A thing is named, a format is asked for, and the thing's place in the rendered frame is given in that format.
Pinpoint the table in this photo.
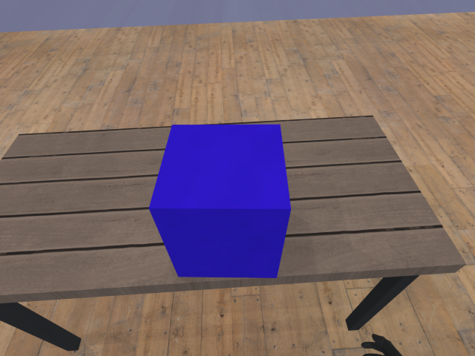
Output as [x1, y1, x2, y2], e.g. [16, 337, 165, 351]
[0, 116, 466, 351]

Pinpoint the carton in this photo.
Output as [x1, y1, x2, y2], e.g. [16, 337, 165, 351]
[149, 125, 291, 278]

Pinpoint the right robot hand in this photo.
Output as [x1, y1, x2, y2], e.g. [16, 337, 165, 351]
[361, 334, 402, 356]

